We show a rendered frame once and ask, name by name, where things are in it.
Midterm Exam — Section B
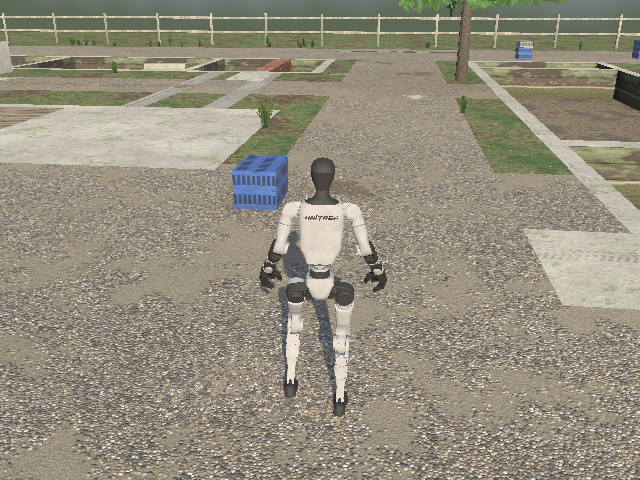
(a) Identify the left robot forearm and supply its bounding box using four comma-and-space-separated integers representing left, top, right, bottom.
263, 239, 282, 273

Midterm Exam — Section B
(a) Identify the robot left upper arm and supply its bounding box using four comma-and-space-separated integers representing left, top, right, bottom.
273, 200, 301, 255

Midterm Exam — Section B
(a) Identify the right robot forearm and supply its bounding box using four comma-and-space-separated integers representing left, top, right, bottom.
363, 241, 384, 275

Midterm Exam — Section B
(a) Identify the right robot hand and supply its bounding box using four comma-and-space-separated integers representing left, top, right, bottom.
364, 269, 387, 292

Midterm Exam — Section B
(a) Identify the right robot thigh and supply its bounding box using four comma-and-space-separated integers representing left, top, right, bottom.
333, 280, 354, 354

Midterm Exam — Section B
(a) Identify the left robot hand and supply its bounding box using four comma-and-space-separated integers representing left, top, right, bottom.
259, 262, 282, 289

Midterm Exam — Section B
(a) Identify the left robot thigh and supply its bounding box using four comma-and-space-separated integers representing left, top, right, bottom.
286, 277, 307, 334

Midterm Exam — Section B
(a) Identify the robot thigh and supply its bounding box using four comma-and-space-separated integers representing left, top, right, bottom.
286, 277, 307, 334
333, 280, 354, 354

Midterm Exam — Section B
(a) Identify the robot right upper arm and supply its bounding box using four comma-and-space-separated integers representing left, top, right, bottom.
343, 202, 373, 257

